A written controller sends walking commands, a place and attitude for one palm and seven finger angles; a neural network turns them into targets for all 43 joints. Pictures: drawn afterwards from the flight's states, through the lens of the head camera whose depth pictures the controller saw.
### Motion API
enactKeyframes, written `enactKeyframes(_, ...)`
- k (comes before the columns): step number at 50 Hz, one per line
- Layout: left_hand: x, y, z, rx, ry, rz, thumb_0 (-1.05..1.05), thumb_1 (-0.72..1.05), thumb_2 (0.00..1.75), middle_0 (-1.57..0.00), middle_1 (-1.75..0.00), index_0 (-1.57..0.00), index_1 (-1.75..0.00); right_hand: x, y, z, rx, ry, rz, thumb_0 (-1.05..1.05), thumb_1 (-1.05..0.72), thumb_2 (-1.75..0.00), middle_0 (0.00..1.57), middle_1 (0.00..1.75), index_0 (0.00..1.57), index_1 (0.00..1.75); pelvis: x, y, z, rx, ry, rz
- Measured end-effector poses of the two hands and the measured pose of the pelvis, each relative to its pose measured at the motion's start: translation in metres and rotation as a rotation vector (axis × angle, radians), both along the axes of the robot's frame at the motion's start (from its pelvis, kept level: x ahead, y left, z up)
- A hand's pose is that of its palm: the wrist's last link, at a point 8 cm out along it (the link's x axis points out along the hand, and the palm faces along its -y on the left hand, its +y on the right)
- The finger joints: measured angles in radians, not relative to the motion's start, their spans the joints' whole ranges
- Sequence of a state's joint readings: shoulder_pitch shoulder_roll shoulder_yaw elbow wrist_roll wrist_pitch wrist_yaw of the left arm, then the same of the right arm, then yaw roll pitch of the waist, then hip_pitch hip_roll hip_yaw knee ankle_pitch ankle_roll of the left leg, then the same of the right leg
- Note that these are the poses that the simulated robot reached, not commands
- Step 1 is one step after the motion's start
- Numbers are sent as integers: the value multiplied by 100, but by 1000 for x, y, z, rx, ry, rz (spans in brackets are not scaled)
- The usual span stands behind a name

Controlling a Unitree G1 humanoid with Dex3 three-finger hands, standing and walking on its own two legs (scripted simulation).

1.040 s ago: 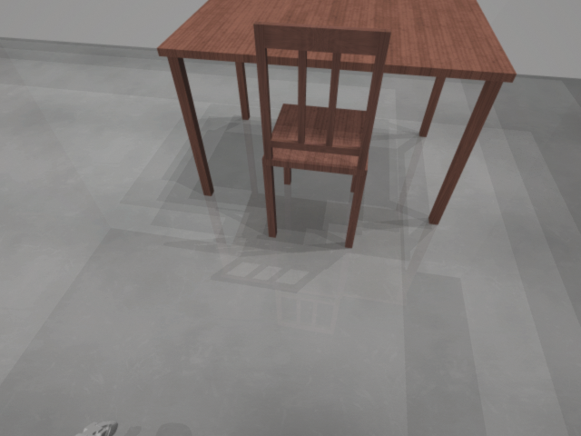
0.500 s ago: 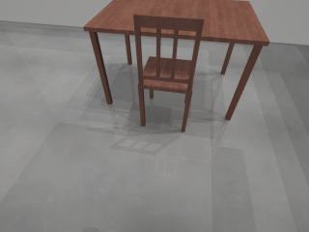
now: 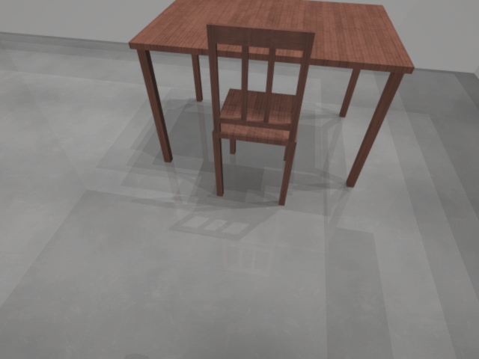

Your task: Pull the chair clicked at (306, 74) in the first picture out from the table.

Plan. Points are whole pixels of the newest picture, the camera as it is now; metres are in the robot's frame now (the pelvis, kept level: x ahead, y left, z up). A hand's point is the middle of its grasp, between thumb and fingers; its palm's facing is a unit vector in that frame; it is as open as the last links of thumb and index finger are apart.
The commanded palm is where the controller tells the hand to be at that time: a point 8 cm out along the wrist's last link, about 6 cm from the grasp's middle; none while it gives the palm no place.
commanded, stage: look at it before walking up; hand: left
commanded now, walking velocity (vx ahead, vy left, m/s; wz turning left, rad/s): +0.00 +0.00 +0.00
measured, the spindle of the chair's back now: (244, 85) +1.07 +0.05 -0.09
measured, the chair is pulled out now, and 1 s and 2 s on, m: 0.00 0.00 0.00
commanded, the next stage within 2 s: walk to a spot facing it in 0.40 s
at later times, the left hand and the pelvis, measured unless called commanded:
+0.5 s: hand out of the picture +0.07 +0.25 -0.16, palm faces -0.01 -0.94 -0.33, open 7.4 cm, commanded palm none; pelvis +0.01 +0.00 +0.00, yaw +0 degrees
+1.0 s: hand out of the picture +0.16 +0.17 -0.18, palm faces -0.15 -0.97 -0.17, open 7.3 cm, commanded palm none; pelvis +0.11 +0.00 -0.01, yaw -10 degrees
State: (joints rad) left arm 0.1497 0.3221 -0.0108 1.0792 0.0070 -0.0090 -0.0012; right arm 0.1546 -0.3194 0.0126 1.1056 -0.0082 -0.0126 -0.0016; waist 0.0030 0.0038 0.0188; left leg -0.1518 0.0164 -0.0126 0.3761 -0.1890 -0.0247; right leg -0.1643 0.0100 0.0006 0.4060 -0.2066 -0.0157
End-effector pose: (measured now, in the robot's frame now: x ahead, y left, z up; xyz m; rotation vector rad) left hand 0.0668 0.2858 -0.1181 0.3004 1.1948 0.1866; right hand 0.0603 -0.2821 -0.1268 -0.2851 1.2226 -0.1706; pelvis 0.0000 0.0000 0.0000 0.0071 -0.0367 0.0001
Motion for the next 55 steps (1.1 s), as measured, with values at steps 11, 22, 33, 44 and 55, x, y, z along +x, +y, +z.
enactKeyframes(11, -3, 4, -1, 1, 17, 7, 1, 91, 90, -20, -30, -20, -30, 8, 2, 2, -4, -4, 8, 0, -90, -89, 20, 30, 21, 30, 3, 2, 1, -1, 5, 1)
enactKeyframes(22, -7, 7, -2, 2, 39, 16, 1, 91, 90, -20, -30, -20, -30, 13, 2, 3, -11, 6, 10, 0, -90, -89, 20, 30, 21, 30, 8, 4, 1, -2, 6, 2)
enactKeyframes(33, -12, -6, -15, -44, 78, 28, 1, 91, 90, -20, -30, -20, -30, 9, 19, -6, 21, 22, -15, 0, -90, -89, 20, 30, 20, 30, 22, 7, -3, -9, 13, -26)
enactKeyframes(44, -2, -39, -43, -157, 268, -11, 1, 91, 90, -20, -30, -20, -30, -43, 71, -24, 99, 131, -225, 0, -90, -89, 20, 30, 20, 30, 75, 14, -14, 6, 17, -130)
enactKeyframes(55, 168, -80, -43, -102, 16, -124, 1, 93, 90, -20, -30, -20, -30, -81, 70, -36, 197, 437, -386, 1, -90, -89, 20, 30, 20, 30, 142, -31, -31, -11, -1, -186)
